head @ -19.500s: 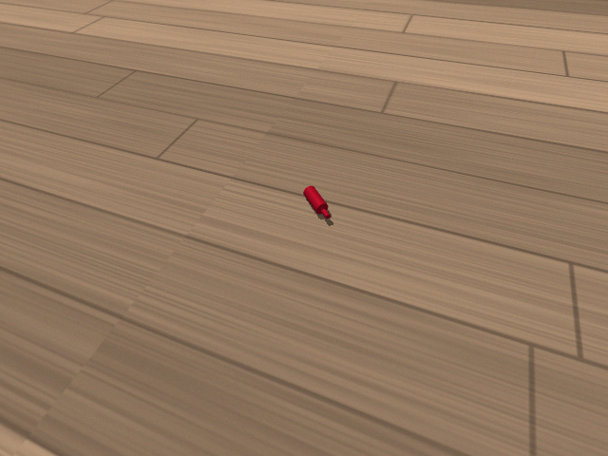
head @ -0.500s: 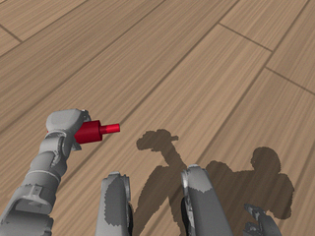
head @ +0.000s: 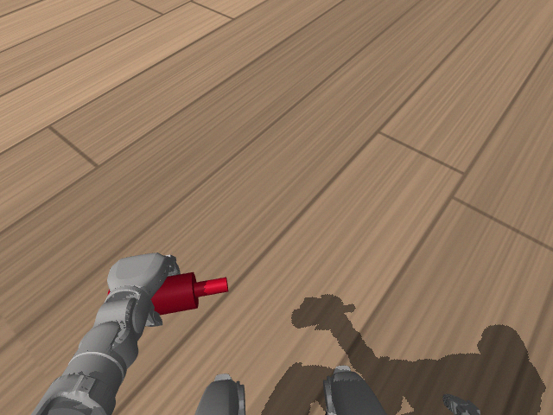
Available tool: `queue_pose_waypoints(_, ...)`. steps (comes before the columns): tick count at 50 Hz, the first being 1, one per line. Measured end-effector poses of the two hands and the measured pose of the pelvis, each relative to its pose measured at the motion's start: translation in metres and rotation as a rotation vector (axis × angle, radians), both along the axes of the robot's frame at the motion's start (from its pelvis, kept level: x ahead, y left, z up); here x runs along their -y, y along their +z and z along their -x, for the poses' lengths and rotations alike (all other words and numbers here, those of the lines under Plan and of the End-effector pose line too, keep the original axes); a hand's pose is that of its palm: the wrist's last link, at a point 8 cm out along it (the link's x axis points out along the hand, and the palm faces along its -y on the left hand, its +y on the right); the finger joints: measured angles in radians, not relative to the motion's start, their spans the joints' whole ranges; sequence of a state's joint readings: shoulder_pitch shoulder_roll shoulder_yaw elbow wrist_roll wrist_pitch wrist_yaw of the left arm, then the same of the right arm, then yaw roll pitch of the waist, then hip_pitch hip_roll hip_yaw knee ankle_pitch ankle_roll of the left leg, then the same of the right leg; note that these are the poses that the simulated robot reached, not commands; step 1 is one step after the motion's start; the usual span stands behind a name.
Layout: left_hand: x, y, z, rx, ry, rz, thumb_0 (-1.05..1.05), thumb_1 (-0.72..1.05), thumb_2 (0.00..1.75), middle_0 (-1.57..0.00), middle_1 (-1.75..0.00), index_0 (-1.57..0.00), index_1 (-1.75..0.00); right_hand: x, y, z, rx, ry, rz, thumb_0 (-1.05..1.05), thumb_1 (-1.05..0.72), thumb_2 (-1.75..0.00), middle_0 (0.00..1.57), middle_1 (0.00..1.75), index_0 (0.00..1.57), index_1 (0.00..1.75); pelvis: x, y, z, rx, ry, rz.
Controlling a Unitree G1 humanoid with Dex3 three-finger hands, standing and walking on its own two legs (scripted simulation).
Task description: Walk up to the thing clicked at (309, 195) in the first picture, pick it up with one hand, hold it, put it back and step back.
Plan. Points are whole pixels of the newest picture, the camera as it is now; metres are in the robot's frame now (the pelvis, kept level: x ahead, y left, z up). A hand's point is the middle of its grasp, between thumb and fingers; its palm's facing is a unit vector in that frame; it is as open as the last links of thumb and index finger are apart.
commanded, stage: lift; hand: left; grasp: from above
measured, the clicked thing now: (171, 294) +0.35 +0.19 -0.11
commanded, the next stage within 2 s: hold in 0.34 s
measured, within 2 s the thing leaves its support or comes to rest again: neither
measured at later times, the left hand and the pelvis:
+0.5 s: hand (134, 275) +0.35 +0.22 -0.01, palm faces -0.46 -0.08 -0.89, open 9.3 cm; pelvis +0.03 +0.00 +0.07, yaw +0 degrees
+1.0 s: hand (126, 261) +0.35 +0.21 +0.03, palm faces -0.45 -0.05 -0.89, open 9.2 cm; pelvis +0.05 +0.00 +0.09, yaw +0 degrees
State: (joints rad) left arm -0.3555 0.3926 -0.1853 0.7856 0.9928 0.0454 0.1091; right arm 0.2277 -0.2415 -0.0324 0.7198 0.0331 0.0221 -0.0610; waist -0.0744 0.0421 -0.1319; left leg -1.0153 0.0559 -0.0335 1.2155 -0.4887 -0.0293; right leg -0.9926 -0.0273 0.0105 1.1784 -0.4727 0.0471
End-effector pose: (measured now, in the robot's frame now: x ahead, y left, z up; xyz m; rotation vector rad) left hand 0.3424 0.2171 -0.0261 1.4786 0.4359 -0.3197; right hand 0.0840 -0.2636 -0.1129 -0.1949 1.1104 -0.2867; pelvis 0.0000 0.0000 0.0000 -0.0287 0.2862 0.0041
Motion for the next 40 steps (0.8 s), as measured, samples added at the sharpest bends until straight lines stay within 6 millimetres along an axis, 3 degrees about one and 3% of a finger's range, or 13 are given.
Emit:
queue_pose_waypoints(17,-0.001,0.059,-0.008,-0.001,0.014,0.001,-0.01,0.09,0.49,-0.77,-0.54,-0.76,-0.5,0.0,0.056,-0.018,0.018,-0.003,-0.022,0.01,-0.9,-0.9,0.21,0.3,0.2,0.3,0.0,0.056,-0.026,0.099,-0.002,-0.014)
queue_pose_waypoints(40,-0.002,0.102,-0.016,0.008,-0.012,-0.01,-0.01,0.11,0.46,-0.76,-0.54,-0.75,-0.5,-0.002,0.085,-0.06,0.084,0.008,-0.045,0.01,-0.9,-0.89,0.21,0.3,0.2,0.3,-0.001,0.083,-0.047,0.172,-0.011,-0.024)
